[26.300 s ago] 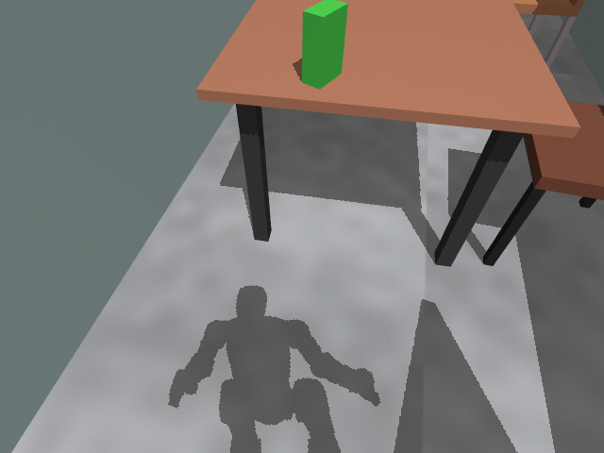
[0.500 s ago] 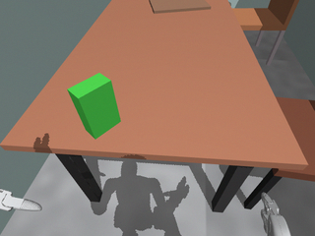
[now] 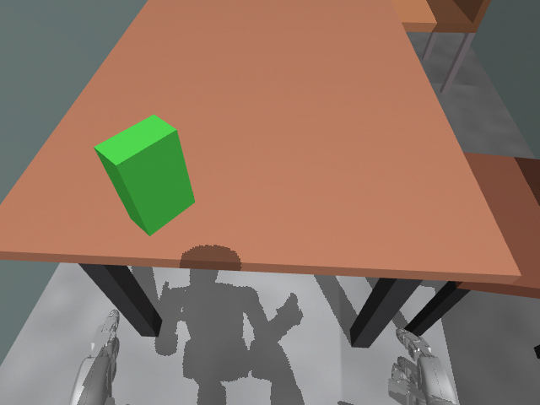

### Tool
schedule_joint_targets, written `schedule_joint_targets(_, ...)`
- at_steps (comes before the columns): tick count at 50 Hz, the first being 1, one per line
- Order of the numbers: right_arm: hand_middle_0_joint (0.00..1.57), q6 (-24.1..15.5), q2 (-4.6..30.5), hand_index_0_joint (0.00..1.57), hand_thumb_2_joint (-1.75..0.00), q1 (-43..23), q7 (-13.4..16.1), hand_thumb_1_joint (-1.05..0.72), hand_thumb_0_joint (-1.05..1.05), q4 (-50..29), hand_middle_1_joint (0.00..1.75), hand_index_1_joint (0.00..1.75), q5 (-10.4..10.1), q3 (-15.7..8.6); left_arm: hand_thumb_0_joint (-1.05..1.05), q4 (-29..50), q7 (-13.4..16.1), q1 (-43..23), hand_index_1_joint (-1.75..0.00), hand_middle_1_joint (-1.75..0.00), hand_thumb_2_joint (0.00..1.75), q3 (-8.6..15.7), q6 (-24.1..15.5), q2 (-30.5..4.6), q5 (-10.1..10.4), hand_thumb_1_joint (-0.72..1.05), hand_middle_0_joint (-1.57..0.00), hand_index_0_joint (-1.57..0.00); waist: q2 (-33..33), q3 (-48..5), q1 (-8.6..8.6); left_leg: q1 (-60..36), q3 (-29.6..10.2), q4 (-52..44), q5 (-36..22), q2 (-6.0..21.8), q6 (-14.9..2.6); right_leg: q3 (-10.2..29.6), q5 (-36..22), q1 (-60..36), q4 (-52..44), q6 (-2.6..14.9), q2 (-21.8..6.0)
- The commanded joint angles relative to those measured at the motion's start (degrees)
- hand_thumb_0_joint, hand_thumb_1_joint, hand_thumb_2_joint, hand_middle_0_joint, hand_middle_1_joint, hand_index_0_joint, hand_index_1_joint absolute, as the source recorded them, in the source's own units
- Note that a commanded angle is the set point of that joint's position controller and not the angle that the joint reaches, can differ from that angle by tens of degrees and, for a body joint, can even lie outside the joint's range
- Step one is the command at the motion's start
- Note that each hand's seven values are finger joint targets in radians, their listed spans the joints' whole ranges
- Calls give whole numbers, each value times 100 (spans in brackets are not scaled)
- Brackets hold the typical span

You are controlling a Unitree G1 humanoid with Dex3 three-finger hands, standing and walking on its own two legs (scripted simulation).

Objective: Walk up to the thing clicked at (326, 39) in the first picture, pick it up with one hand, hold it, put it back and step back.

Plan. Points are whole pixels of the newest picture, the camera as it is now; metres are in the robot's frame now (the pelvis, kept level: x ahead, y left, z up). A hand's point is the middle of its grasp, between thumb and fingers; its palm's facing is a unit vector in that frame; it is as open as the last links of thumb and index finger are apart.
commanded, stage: home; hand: left
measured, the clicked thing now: (151, 178) +0.46 +0.22 +0.05
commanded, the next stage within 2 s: none
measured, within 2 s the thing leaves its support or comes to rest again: neither
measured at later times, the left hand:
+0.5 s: hand (167, 367) +0.20 +0.18 -0.10, palm faces +0.07 -0.97 -0.23, open 17.6 cm
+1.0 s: hand out of the picture +0.05 +0.27 -0.14, palm faces -0.07 -0.91 -0.41, open 17.6 cm
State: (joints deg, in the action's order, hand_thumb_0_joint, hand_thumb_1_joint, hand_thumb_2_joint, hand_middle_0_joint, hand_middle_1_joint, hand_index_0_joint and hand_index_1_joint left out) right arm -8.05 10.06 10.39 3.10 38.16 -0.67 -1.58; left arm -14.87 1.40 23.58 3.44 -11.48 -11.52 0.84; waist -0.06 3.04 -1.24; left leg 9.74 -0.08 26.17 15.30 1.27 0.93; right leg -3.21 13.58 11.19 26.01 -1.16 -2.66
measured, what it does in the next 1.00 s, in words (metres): stands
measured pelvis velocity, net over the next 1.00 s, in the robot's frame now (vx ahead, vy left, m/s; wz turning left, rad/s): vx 0.00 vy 0.00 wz -0.01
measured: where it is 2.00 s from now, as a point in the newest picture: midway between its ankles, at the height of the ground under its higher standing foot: outside the picture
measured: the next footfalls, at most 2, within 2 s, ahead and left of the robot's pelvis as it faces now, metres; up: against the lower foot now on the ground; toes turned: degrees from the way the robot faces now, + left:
none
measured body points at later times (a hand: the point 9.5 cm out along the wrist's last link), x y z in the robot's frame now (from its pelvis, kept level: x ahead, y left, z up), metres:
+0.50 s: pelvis +0.02 +0.00 +0.00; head +0.04 +0.00 +0.45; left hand +0.19 +0.23 -0.09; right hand +0.14 -0.24 -0.11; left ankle -0.01 +0.13 -0.74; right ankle +0.00 -0.13 -0.74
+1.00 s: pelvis +0.00 +0.00 +0.00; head -0.01 -0.01 +0.45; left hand +0.06 +0.32 -0.11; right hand +0.06 -0.31 -0.13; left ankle -0.01 +0.13 -0.74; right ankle +0.00 -0.13 -0.74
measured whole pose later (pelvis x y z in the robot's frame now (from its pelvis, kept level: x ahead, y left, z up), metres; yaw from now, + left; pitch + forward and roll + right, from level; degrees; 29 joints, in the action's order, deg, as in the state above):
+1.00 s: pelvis +0.00 +0.00 +0.00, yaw -1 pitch -2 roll +0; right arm 0.8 21.2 10.9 -1.3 59.7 1.4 -0.7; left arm -60.3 0.7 11.8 -1.8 -1.1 -22.4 -1.2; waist -1.2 1.1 -0.4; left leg 6.6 0.7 21.7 13.0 1.2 1.1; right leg -2.6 11.8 9.0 23.0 -1.0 -2.6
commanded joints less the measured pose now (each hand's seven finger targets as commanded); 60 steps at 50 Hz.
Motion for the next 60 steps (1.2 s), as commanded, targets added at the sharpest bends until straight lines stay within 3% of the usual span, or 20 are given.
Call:
schedule_joint_targets(1,20,-171,953,20,-90,-212,40,-90,0,-471,30,30,68,-140,0,480,236,-738,-4,-4,1,804,-276,-920,-14,-58,-4,-4,-202,-604,-43,39,213,-336,-995,-171,-60,-119,-846,-241,-318,156,217)
schedule_joint_targets(2,20,-146,922,20,-90,-227,40,-90,0,-488,30,30,56,-129,0,-37,217,-702,-4,-4,2,324,-199,-607,-62,-61,-4,-5,-155,-612,106,43,222,-301,-1094,-169,-52,-113,-937,-200,-288,172,218)
schedule_joint_targets(3,20,-138,861,20,-90,-251,30,-90,0,-496,30,30,54,-91,0,-269,200,-766,-4,-4,2,140,-150,-459,-57,-61,-4,-5,-42,-533,125,97,225,-291,-1061,-169,-64,-118,-925,-170,-280,167,220)
schedule_joint_targets(6,20,-69,812,20,-90,-238,35,-90,0,-421,30,30,53,-49,0,-630,267,-1269,-5,-5,4,223,-82,-614,-82,-57,-5,-5,-111,-674,109,154,271,-183,-1166,-195,-75,-69,-1067,-157,-207,148,180)
schedule_joint_targets(9,20,-17,848,20,-90,-195,37,-90,0,-418,30,30,67,-71,0,-720,296,-1570,-5,-5,4,66,-54,-528,-100,-57,-5,-5,-244,-1026,117,-36,279,-99,-1554,-152,-32,-68,-1411,-224,-50,173,208)
schedule_joint_targets(13,20,32,908,20,-90,-134,35,-90,0,-432,30,30,56,-130,0,-884,419,-1488,-5,-5,4,98,110,-586,-116,-57,-5,-5,-231,-1300,21,-80,253,-38,-2112,-91,44,-95,-1813,-440,49,202,255)
schedule_joint_targets(16,20,104,915,20,-90,-139,5,-90,0,-471,30,30,34,-138,0,-1104,406,-1354,-4,-5,3,-129,203,-296,-89,-59,-5,-5,53,-1065,52,31,263,-69,-1993,-87,18,-111,-1757,-396,-7,180,274)
schedule_joint_targets(18,20,161,898,20,-90,-154,-6,-90,0,-466,30,30,20,-139,0,-1141,431,-1267,-5,-5,3,4,243,-407,-83,-58,-5,-5,45,-1011,-24,88,296,-87,-1912,-114,-10,-90,-1749,-442,-37,171,247)
schedule_joint_targets(21,20,220,923,20,-90,-211,-21,-90,0,-554,30,30,-5,-146,0,-1219,407,-1228,-4,-4,3,-106,308,-295,-67,-59,-5,-5,140,-807,24,90,321,-162,-1668,-113,-30,-85,-1540,-310,-96,149,264)
schedule_joint_targets(27,20,380,887,20,-90,-128,-10,-90,0,-538,30,30,1,-122,0,-1059,420,-1436,-5,-5,4,118,382,-526,-60,-57,-5,-5,37,-1010,53,-12,364,-75,-2019,-127,-31,-27,-1973,-470,-59,141,230)
schedule_joint_targets(28,20,496,1863,20,-90,176,-89,-90,0,0,30,30,382,-382,0,-2016,269,-965,-4,-4,0,214,557,-1782,-349,-61,-4,-4,-405,-1237,155,-123,-19,274,-2995,457,-132,415,-3079,-534,384,339,-462)
schedule_joint_targets(30,20,585,1735,20,-90,41,-170,-90,0,65,30,30,298,-356,0,-2169,162,-914,-4,-4,3,149,667,-1670,-325,-60,-5,-5,-217,-1326,96,-277,-77,264,-3003,448,-170,371,-3152,-501,355,346,-476)
schedule_joint_targets(33,20,626,1737,20,-90,-13,-246,-90,0,364,30,30,217,-268,0,-2496,72,-1366,-4,-4,1,-59,728,-1526,-261,-61,-4,-4,-87,-897,165,-124,-177,-209,-2086,488,-175,306,-1876,-214,87,275,-384)
schedule_joint_targets(36,20,655,1773,20,-90,-235,-314,-90,0,662,30,30,237,-227,0,-2924,37,-1542,-4,-4,2,-146,763,-1680,-272,-60,-5,-5,-65,-356,170,59,-260,-510,-1113,487,-172,404,-983,66,-297,256,-405)
schedule_joint_targets(44,20,677,2037,20,-90,-354,-370,-90,0,1471,30,30,213,-166,0,-3832,-23,-1650,-4,-4,2,-248,807,-2053,-221,-60,-5,-5,-28,-512,167,-352,-340,-775,-1063,499,-173,581,-936,-117,-681,299,-490)
schedule_joint_targets(48,20,717,2110,20,-90,-390,-378,-90,0,1778,30,30,207,-110,0,-4181,-26,-1630,-4,-4,2,-287,864,-2175,-202,-60,-5,-5,47,-275,99,-124,-393,-964,-635,491,-186,615,-421,-175,-901,303,-497)
schedule_joint_targets(51,20,718,2149,20,-90,-334,-376,-90,0,1931,30,30,201,-81,0,-4367,-28,-1609,-5,-5,3,-297,863,-2250,-189,-59,-5,-5,133,-376,107,-239,-385,-993,-761,495,-181,653,-573,-234,-970,292,-525)
schedule_joint_targets(55,20,739,2235,20,-90,-254,-361,-90,0,2094,30,30,215,-72,0,-4544,-30,-1619,-4,-4,2,-272,922,-2312,-189,-61,-4,-4,-24,-73,111,-52,-393,-1122,-209,472,-189,724,308,1,-1164,265,-486)
schedule_joint_targets(58,20,716,2223,20,-90,-216,-361,-90,0,2150,30,30,212,-59,0,-4609,-46,-1550,-5,-5,3,-271,927,-2308,-191,-58,-5,-5,-62,-123,90,-108,-432,-1179,-201,510,-198,715,155,4,-1106,266,-456)
schedule_joint_targets(60,20,690,2227,20,-90,-272,-350,-90,0,2145,30,30,214,-51,0,-4637,-37,-1557,-5,-5,4,-273,906,-2249,-186,-56,-5,-5,-68,-306,64,-125,-439,-1160,-525,560,-226,686,-406,-253,-989,247,-477)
